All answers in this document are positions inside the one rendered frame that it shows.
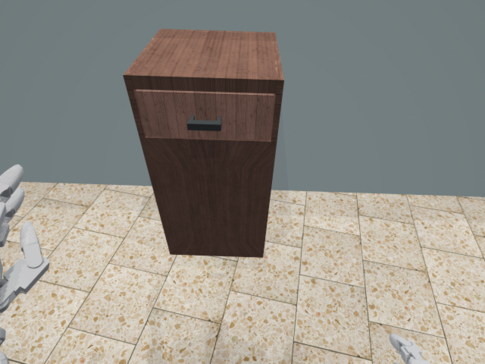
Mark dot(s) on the drawer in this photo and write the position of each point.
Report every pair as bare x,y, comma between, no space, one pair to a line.
244,116

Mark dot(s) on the right robot hand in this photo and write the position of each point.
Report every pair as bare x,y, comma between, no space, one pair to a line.
409,352

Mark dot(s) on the cabinet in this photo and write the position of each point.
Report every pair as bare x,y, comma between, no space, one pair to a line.
213,195

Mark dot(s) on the left robot hand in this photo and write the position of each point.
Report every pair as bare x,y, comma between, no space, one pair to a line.
24,273

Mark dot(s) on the handle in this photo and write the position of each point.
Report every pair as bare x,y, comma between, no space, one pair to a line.
193,124

